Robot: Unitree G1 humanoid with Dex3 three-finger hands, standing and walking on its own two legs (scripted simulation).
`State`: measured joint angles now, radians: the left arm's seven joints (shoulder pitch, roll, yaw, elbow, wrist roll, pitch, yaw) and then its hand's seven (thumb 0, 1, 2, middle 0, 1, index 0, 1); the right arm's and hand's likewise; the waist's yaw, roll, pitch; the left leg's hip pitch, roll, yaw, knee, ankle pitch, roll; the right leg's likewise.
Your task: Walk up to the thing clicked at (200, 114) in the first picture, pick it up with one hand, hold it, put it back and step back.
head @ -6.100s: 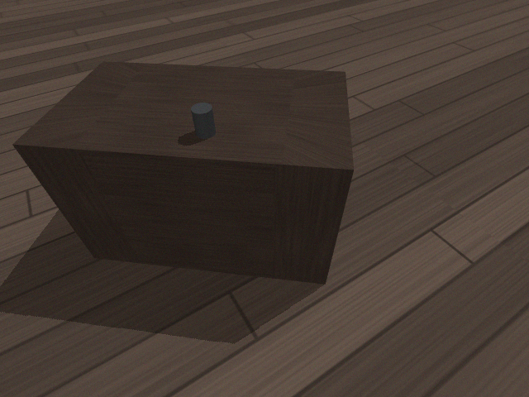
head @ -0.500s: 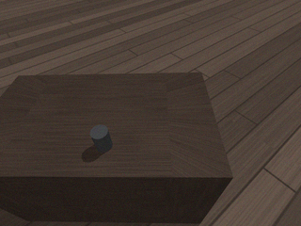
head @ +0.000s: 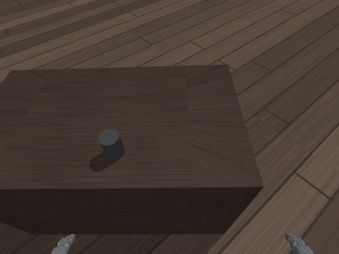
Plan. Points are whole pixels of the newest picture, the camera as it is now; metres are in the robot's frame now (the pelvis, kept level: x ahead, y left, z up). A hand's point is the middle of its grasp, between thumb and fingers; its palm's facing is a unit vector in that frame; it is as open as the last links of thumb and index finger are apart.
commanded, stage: rise first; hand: left
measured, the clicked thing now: (112, 144) +0.46 +0.21 -0.08
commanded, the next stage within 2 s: go down in 1.38 s
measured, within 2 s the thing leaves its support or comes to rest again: neither
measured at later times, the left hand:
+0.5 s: hand (67, 228) +0.20 +0.26 -0.05, palm faces +0.24 -0.91 -0.33, open 17.2 cm
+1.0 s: hand (50, 224) +0.20 +0.27 +0.01, palm faces +0.28 -0.89 -0.36, open 17.6 cm
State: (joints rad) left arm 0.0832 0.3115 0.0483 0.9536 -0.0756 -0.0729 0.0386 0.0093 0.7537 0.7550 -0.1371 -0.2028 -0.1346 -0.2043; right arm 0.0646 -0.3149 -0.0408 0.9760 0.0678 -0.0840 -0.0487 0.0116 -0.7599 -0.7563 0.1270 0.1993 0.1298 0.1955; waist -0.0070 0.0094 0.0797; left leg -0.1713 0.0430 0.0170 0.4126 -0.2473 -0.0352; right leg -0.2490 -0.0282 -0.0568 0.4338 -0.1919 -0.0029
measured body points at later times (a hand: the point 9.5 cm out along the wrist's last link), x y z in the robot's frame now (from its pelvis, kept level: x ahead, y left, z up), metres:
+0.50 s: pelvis +0.02 +0.02 +0.00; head +0.03 +0.01 +0.45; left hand +0.19 +0.31 -0.03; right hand +0.18 -0.25 -0.08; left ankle -0.02 +0.14 -0.74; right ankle +0.02 -0.12 -0.74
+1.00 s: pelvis +0.02 +0.02 +0.00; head +0.02 +0.00 +0.45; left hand +0.18 +0.32 +0.04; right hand +0.18 -0.24 -0.09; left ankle -0.02 +0.14 -0.74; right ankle +0.02 -0.12 -0.74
